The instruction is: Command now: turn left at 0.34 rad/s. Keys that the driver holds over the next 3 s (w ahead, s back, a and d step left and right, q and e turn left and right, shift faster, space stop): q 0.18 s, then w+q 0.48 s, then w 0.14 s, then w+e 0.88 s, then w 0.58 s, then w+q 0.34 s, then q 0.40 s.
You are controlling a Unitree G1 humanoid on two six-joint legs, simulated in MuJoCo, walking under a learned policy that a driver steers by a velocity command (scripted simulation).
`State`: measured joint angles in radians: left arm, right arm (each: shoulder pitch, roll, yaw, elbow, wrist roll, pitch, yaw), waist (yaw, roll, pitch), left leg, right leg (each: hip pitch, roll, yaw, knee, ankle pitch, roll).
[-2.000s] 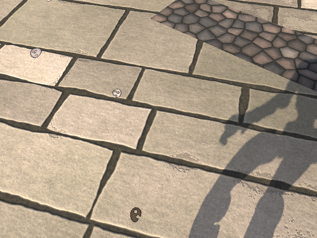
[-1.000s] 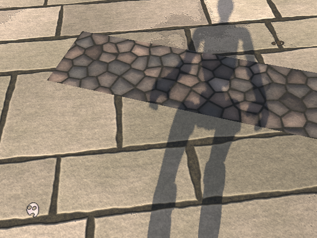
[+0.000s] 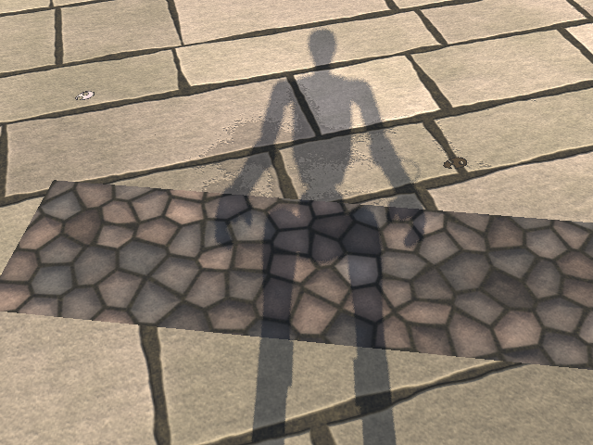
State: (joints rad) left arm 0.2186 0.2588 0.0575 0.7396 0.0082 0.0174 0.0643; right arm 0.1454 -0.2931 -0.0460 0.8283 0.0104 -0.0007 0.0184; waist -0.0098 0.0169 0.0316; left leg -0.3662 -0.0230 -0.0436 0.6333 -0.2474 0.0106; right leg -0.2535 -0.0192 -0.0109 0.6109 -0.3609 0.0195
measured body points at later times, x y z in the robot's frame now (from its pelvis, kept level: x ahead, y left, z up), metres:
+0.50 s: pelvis +0.04 -0.01 +0.01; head +0.05 -0.03 +0.46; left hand +0.07 +0.29 -0.07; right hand +0.26 -0.24 -0.09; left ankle +0.03 +0.12 -0.68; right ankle +0.05 -0.13 -0.73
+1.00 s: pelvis +0.21 +0.14 +0.01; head +0.24 +0.17 +0.46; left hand +0.12 +0.41 -0.12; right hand +0.47 -0.02 -0.09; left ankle +0.21 +0.25 -0.73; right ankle +0.18 -0.05 -0.63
